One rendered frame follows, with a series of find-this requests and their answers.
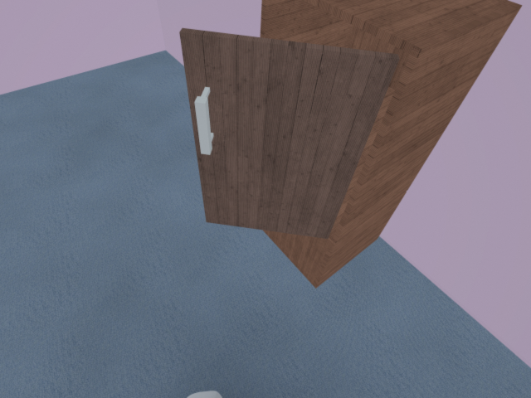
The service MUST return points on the cupboard door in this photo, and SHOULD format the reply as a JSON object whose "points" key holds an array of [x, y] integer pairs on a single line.
{"points": [[290, 123]]}

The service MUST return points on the handle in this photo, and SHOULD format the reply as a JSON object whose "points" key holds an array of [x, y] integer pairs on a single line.
{"points": [[203, 122]]}

